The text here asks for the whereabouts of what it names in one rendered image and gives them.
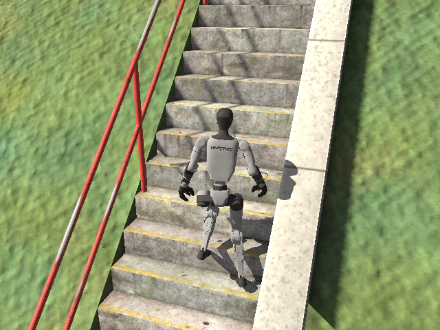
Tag stairs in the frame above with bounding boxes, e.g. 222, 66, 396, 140
98, 0, 316, 330

